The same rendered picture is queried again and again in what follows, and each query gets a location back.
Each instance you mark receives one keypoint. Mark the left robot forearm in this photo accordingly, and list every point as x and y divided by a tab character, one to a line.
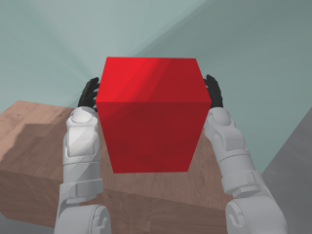
80	159

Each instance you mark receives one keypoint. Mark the robot left hand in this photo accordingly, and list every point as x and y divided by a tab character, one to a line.
88	94

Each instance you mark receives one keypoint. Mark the carton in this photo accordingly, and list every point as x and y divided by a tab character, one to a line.
152	112

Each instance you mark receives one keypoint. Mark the right robot forearm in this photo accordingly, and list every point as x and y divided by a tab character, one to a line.
239	176

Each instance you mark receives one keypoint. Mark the robot right hand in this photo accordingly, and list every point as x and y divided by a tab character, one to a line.
214	91

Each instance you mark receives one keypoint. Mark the pedestal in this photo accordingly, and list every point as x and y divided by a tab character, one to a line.
31	172

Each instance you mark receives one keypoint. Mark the robot left upper arm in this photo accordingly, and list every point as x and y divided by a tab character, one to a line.
90	219

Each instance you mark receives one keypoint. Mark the robot right upper arm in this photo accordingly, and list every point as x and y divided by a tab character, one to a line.
254	215

